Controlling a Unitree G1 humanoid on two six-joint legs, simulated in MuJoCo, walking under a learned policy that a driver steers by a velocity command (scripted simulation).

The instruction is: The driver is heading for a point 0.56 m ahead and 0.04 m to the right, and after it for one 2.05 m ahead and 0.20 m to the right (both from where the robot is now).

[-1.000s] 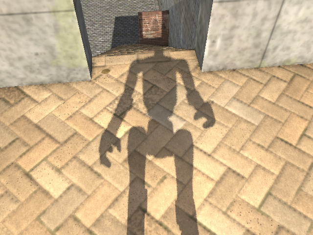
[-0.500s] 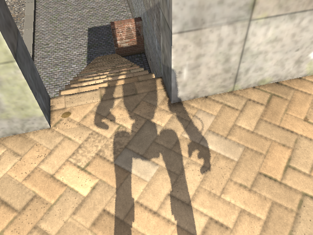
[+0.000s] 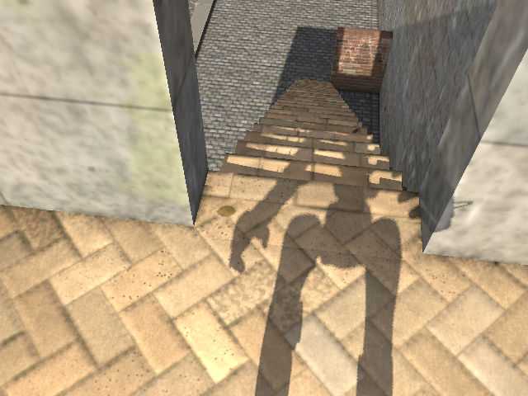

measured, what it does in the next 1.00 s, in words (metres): walks ahead: right foot, then left foot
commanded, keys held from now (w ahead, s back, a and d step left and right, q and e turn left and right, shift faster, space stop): w+q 0.14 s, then w+e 0.18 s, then e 0.52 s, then w+e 0.16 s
